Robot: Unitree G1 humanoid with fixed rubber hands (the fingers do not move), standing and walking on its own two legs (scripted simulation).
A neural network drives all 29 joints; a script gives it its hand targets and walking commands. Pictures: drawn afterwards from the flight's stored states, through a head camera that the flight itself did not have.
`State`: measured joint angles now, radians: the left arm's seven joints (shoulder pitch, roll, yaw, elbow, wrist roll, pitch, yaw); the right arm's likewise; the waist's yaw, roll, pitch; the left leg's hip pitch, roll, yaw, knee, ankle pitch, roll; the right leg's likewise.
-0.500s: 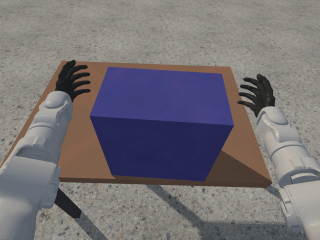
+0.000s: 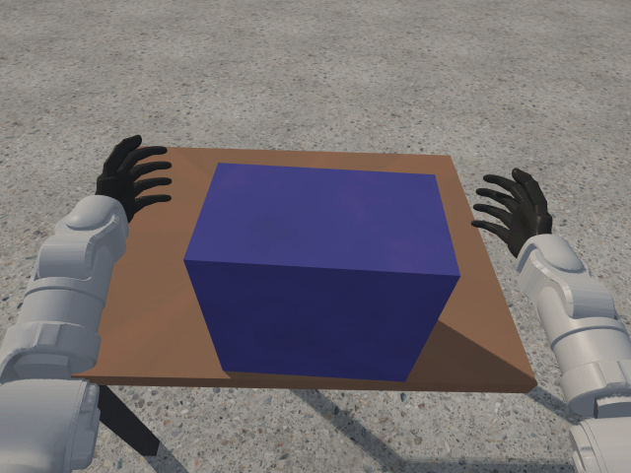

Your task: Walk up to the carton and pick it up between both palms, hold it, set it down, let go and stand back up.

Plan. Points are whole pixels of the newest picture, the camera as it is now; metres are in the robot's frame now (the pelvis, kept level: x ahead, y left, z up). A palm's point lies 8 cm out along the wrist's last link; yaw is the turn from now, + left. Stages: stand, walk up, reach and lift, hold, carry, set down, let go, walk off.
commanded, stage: set down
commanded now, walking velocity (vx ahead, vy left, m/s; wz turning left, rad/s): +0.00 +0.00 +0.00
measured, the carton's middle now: (319, 281) +0.39 +0.02 +0.01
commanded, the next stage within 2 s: none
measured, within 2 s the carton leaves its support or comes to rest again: neither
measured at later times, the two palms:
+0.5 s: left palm (118, 281) +0.33 +0.27 +0.08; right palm (520, 307) +0.32 -0.23 +0.07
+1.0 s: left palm (116, 358) +0.26 +0.27 +0.02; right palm (510, 374) +0.26 -0.22 +0.01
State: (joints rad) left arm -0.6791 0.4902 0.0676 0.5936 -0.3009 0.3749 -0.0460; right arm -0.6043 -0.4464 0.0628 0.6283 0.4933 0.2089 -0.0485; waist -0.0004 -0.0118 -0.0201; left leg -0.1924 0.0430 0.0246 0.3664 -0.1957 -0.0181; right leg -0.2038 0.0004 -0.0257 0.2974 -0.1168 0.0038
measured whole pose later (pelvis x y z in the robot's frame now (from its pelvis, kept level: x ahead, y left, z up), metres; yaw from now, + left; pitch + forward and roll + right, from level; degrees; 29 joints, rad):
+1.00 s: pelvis +0.02 +0.01 +0.00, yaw +1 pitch -2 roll -1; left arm 0.03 0.31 0.04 0.38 -0.26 -0.08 -0.04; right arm 0.12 -0.25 -0.05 0.30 0.28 -0.10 -0.02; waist 0.03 0.01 0.04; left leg -0.10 0.03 0.02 0.39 -0.24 -0.01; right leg -0.12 -0.01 -0.03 0.33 -0.18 0.01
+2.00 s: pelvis +0.01 +0.00 +0.00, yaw -1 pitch -5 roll +0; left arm 0.14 0.26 -0.02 0.60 -0.14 -0.11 0.00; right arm 0.14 -0.17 0.00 0.72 0.10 -0.29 0.01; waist 0.03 -0.01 0.07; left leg -0.07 0.03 0.04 0.41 -0.26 -0.01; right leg -0.11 -0.01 0.00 0.40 -0.20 0.01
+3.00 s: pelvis +0.02 +0.00 +0.00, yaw -1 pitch -4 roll -1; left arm 0.19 0.19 0.01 0.55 0.02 0.09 0.00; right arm 0.18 -0.20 -0.02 0.75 -0.01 -0.18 0.00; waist 0.00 0.00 0.06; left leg -0.08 0.04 0.05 0.43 -0.27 -0.01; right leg -0.11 0.00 0.00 0.39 -0.20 0.01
